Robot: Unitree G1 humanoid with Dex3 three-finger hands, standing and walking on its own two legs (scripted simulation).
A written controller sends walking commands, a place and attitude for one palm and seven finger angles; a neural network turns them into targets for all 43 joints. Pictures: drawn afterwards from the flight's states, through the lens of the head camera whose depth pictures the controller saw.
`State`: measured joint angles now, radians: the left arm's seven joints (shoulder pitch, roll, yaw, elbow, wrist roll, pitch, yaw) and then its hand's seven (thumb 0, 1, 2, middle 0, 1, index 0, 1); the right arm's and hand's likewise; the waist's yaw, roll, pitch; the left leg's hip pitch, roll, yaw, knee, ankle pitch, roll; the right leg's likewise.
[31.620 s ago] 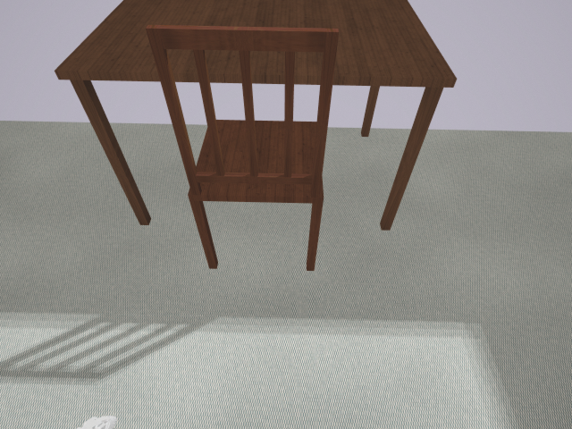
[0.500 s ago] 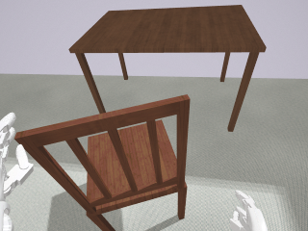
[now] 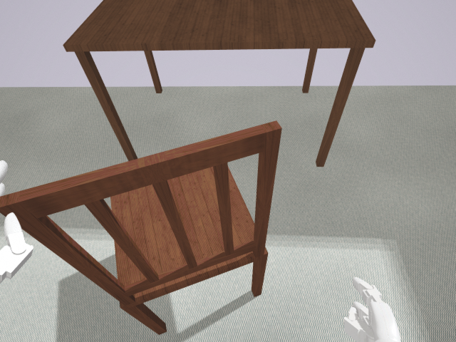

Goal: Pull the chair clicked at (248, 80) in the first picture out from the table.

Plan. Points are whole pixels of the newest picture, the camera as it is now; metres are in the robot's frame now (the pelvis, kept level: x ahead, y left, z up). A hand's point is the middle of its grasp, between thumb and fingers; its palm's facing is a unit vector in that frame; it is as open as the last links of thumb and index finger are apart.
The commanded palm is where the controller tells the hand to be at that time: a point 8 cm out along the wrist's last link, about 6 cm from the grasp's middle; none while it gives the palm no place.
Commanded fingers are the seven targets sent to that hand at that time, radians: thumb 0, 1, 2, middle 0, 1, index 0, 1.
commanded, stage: step back with the hand held close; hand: left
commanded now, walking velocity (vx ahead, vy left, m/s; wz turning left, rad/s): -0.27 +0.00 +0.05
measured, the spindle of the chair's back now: (179, 232) +0.34 +0.13 -0.06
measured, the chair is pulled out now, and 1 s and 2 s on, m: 0.59 0.59 0.59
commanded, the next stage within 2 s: none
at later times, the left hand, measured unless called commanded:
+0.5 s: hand (8, 286) +0.16 +0.26 +0.16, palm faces +0.48 -0.74 -0.47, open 7.4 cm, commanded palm +0.10 +0.29 +0.17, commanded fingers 0.00 0.90 0.90 -0.20 -0.30 -0.20 -0.30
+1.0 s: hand out of the picture +0.14 +0.26 +0.16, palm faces +0.48 -0.70 -0.53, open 7.4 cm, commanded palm +0.07 +0.29 +0.17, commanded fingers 0.00 0.90 0.90 -0.20 -0.30 -0.20 -0.30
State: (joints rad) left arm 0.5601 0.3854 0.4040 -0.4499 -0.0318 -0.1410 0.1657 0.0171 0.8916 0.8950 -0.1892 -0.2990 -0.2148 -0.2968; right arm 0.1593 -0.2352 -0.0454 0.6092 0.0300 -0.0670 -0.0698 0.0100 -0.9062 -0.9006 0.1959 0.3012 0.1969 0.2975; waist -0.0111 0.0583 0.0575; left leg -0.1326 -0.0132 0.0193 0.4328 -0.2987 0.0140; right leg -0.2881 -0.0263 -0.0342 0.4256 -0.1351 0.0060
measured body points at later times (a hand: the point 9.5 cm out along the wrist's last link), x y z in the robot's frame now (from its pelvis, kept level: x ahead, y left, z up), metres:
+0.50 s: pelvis -0.04 -0.01 -0.01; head -0.02 -0.01 +0.44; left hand +0.13 +0.30 +0.18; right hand +0.13 -0.24 -0.09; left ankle -0.04 +0.11 -0.74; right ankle +0.05 -0.12 -0.74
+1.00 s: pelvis -0.06 -0.01 -0.02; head -0.02 +0.00 +0.43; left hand +0.11 +0.30 +0.19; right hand +0.12 -0.25 -0.10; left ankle -0.04 +0.11 -0.74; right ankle +0.06 -0.12 -0.74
